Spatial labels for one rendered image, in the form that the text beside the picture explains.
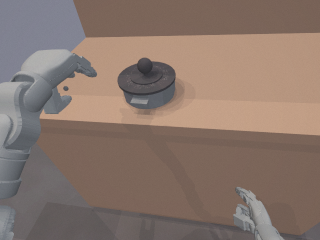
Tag robot right hand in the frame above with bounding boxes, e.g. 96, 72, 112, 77
233, 187, 272, 234

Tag robot left upper arm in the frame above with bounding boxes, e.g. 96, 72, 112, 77
0, 205, 16, 240

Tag robot right forearm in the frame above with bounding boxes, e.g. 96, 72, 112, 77
254, 223, 284, 240

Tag knob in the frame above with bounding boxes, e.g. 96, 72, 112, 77
137, 57, 153, 74

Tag table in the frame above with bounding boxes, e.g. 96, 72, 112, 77
36, 0, 320, 236

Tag pot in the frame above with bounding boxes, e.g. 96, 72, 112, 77
123, 81, 175, 109

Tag lid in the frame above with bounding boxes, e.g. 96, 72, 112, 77
117, 61, 176, 96

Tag robot left forearm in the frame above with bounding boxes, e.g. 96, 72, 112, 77
0, 71, 53, 200

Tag robot left hand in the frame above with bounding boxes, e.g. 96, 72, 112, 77
20, 49, 97, 114

